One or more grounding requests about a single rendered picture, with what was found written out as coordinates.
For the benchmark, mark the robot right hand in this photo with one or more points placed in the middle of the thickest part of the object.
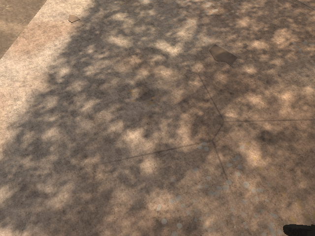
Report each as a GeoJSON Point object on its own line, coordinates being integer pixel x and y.
{"type": "Point", "coordinates": [299, 230]}

